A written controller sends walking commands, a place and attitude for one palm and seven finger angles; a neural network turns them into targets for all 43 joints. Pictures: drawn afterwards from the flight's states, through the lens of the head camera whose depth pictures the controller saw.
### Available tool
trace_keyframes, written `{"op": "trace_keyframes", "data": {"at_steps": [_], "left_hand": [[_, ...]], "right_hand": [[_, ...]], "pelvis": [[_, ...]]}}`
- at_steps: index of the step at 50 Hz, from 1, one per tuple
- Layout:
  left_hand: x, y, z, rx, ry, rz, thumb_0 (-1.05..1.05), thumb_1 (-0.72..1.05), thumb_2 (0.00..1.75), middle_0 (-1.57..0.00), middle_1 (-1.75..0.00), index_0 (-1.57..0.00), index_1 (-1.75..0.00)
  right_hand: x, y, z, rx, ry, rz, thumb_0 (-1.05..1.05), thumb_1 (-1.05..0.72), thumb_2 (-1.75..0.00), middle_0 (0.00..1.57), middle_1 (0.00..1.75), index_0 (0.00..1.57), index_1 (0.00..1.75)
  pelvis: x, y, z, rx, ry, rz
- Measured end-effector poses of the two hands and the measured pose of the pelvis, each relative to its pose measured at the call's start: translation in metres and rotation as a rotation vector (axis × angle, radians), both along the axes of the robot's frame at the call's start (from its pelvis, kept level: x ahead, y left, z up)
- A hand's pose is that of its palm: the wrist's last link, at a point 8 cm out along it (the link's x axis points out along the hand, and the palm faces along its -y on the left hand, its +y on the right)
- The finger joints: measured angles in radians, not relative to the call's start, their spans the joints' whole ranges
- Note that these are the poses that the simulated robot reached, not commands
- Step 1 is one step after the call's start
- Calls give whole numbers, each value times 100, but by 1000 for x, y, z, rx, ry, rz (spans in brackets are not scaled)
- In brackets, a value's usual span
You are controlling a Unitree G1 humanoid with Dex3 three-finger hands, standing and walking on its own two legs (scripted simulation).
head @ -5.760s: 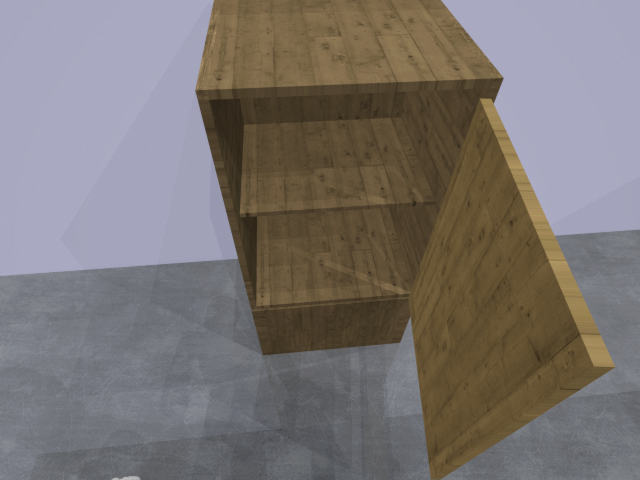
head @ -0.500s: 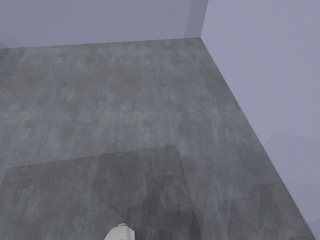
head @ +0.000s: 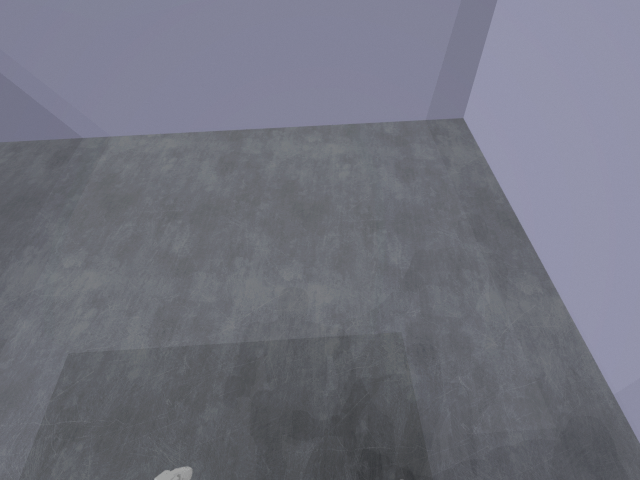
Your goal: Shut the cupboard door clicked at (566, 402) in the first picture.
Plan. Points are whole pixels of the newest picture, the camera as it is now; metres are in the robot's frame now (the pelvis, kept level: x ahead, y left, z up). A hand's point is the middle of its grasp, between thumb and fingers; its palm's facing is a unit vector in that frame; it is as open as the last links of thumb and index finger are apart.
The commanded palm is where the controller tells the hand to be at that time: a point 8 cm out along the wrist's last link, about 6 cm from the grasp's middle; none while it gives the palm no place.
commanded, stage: walk to a spot facing it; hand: left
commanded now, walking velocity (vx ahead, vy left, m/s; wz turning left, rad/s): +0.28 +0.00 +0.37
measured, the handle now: out of the picture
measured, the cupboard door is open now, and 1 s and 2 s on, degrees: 24 24 24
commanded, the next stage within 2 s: turn to face it in 0.08 s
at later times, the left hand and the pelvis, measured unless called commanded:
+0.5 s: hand out of the picture +0.15 +0.24 -0.18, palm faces +0.29 -0.93 -0.20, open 7.4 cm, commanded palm none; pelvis +0.19 +0.05 +0.00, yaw +13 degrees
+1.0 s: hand (186, 374) +0.29 +0.23 -0.12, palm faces +0.47 -0.83 -0.30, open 7.4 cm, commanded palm none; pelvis +0.27 +0.00 +0.01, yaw +31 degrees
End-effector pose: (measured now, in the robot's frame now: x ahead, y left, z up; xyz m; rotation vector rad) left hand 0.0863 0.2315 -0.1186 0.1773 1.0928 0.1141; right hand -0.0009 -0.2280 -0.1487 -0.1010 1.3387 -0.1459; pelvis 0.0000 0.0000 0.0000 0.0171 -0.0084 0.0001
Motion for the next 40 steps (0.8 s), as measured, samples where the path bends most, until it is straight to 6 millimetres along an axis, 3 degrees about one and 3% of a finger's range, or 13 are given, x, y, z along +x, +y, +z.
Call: {"op": "trace_keyframes", "data": {"at_steps": [4, 10, 16, 21, 25, 32, 36, 40], "left_hand": [[3, -8, 1, -1, 39, 78, 1, 91, 90, -20, -30, -20, -30], [-20, -8, 6, -5, 217, 177, 0, 93, 90, -20, -30, -20, -30], [-31, -2, -6, -58, 354, 280, 1, 92, 90, -20, -30, -20, -30], [-12, 26, -33, -83, 399, 343, 1, 91, 90, -20, -30, -20, -30], [41, 56, -28, -44, 294, 358, 1, 91, 90, -20, -30, -20, -29], [138, 90, 3, 18, 37, 362, 1, 91, 90, -20, -30, -19, -29], [171, 94, 17, 46, -33, 367, 1, 91, 90, -20, -30, -19, -29], [190, 88, 25, 70, -62, 378, 1, 91, 90, -20, -30, -19, -29]], "right_hand": [[45, -14, 5, -13, 33, 46, 1, -92, -90, 20, 29, 20, 30], [144, -13, 30, -24, -41, 114, 1, -92, -90, 19, 29, 20, 29], [249, 19, 36, -33, -107, 248, 1, -91, -90, 19, 29, 20, 29], [324, 52, 28, -69, -212, 323, 0, -91, -90, 19, 29, 20, 29], [350, 66, 37, -82, -233, 346, 0, -91, -90, 20, 29, 20, 29], [373, 78, 45, -64, -209, 389, 0, -91, -90, 20, 29, 20, 30], [382, 74, 43, -49, -190, 397, 0, -91, -90, 20, 30, 20, 30], [389, 60, 36, -42, -156, 405, 0, -91, -90, 20, 30, 20, 30]], "pelvis": [[35, -7, 6, -21, -3, 39], [88, -6, 22, -24, 17, 100], [137, 14, 17, -38, 16, 160], [172, 43, -5, -48, 7, 200], [187, 51, 1, -47, 8, 228], [209, 54, 15, -46, 28, 306], [223, 48, 17, -43, 40, 349], [237, 36, 16, -39, 46, 395]]}}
